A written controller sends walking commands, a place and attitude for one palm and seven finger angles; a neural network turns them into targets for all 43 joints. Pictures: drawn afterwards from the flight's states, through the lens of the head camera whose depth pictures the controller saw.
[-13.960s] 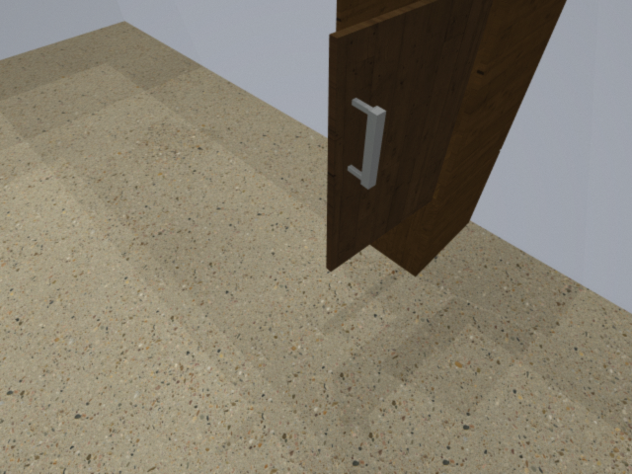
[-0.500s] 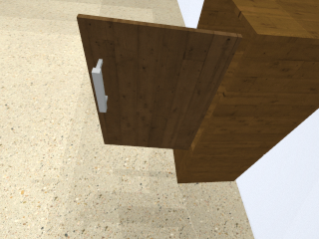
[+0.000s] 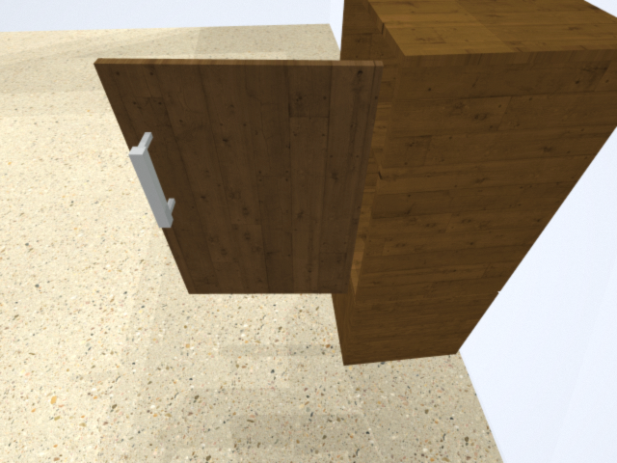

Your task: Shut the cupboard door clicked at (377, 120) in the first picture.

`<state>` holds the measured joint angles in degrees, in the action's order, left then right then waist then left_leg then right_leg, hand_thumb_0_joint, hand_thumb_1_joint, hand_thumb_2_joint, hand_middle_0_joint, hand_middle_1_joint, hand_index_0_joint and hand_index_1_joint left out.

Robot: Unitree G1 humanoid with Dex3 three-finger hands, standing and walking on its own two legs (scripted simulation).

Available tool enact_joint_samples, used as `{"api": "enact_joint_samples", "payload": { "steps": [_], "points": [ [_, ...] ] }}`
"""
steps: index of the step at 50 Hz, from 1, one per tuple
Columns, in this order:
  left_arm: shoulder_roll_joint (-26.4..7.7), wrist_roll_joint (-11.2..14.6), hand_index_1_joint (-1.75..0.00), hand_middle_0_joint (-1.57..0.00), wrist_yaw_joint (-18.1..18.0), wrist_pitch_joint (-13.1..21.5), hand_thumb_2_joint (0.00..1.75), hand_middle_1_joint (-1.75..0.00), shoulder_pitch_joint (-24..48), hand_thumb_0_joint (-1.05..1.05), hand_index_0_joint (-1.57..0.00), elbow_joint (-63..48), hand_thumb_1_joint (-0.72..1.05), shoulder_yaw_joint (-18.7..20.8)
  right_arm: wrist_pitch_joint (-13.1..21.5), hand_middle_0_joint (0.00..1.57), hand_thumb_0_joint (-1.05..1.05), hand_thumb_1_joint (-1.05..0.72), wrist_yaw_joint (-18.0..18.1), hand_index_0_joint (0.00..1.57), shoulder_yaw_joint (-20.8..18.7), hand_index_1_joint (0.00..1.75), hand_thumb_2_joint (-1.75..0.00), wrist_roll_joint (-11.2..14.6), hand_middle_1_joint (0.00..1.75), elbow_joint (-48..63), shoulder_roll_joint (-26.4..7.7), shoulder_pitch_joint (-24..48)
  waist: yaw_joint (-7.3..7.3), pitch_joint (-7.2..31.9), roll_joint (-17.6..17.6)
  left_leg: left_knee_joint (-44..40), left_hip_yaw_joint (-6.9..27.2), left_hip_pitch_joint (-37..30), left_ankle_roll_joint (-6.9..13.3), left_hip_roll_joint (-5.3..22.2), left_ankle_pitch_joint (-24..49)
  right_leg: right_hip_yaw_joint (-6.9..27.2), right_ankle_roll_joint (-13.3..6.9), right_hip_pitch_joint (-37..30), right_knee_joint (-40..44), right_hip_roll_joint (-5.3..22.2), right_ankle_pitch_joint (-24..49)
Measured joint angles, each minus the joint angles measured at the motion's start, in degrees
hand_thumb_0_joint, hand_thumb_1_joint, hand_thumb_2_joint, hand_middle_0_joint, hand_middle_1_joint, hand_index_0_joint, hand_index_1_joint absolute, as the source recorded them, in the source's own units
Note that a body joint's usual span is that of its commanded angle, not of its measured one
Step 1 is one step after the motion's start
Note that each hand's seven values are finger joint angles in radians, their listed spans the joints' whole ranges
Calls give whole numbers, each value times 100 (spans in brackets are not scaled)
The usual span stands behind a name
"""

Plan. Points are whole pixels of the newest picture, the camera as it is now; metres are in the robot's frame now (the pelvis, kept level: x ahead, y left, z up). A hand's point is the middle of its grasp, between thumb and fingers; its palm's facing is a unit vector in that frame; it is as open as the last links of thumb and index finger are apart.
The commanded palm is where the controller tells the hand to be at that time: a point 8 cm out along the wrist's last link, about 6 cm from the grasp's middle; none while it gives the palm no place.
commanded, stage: come to a stop and stand still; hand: left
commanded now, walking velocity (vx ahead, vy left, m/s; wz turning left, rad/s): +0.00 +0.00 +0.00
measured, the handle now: (156, 182) +0.54 +0.28 +0.05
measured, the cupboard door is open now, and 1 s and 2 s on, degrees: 84 84 84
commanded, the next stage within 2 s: look again from close up in 1.08 s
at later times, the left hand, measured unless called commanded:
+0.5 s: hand out of the picture +0.01 +0.13 -0.18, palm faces +0.05 -0.99 -0.13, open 7.3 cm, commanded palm none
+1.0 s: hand out of the picture +0.06 +0.17 -0.18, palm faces +0.02 -0.98 -0.20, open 7.3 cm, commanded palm none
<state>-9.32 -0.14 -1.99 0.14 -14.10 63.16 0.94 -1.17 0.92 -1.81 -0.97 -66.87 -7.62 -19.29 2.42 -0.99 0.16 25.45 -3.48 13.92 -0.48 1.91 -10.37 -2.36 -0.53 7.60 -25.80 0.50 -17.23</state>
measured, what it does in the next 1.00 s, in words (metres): shifts its weight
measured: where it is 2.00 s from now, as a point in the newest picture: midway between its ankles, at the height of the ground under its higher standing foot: outside the picture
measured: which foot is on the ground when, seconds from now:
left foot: down 0.00-1.00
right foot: down 0.00-1.00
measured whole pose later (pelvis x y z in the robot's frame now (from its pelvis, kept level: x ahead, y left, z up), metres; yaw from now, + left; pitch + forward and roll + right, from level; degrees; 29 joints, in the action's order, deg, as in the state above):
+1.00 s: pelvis +0.06 +0.00 +0.00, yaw -1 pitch +0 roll +1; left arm -9.3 -0.2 -2.3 1.1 -15.4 63.8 0.7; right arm 0.0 2.3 -0.8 -0.5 -66.4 -7.8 -14.3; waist 0.4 -2.2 -1.6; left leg 23.8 -4.2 8.7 -1.0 1.6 -14.6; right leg -1.8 -0.4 1.2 -21.0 0.7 -19.4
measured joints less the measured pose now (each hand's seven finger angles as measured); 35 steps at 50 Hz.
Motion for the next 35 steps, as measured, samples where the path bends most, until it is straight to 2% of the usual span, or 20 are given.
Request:
{"api": "enact_joint_samples", "payload": {
  "steps": [8,19,35],
  "points": [
    [179,20,-30,-20,29,45,90,-30,-242,0,-20,149,93,-60,57,20,1,-91,41,20,57,30,-90,24,30,-30,114,164,-145,-119,-29,-117,46,-70,-92,70,3,-39,-81,-99,163,-82,19],
    [375,-5,-30,-20,17,92,90,-30,-461,0,-20,268,91,-85,105,20,1,-91,122,20,42,30,-90,44,30,12,48,450,-260,-153,-130,-113,48,-193,-136,86,-167,-39,-106,-269,265,-101,-94],
    [127,-19,-30,-20,-26,114,90,-30,-246,1,-20,163,92,-32,132,20,1,-92,167,20,61,30,-90,47,30,77,-42,595,-232,-113,-177,-116,-23,-404,-127,51,-387,24,-69,-515,387,-59,-226]
  ]
}}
